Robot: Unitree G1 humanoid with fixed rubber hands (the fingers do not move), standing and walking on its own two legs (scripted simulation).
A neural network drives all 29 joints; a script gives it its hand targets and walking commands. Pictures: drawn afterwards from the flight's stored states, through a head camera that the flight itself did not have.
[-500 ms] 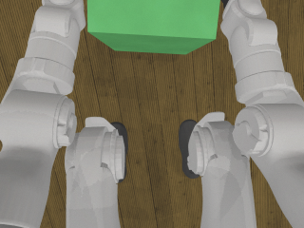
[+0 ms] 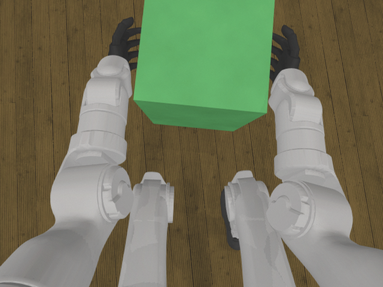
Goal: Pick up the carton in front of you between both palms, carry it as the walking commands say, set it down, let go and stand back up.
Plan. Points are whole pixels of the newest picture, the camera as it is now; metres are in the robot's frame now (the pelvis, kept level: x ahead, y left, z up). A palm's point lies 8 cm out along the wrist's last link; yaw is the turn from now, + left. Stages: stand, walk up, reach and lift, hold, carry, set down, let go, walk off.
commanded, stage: reach and lift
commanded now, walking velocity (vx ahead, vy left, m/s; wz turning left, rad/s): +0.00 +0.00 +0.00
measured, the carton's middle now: (200, 73) +0.53 +0.00 -0.13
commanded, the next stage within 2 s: none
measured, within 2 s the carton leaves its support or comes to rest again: neither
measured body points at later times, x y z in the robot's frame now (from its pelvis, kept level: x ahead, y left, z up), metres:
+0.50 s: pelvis +0.06 +0.00 +0.13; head +0.23 +0.03 +0.55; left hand +0.49 +0.17 +0.08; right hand +0.49 -0.14 +0.09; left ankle +0.13 +0.13 -0.44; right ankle +0.12 -0.13 -0.44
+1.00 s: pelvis +0.09 +0.00 +0.26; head +0.15 +0.01 +0.70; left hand +0.43 +0.16 +0.23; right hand +0.44 -0.14 +0.25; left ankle +0.13 +0.13 -0.44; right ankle +0.12 -0.13 -0.44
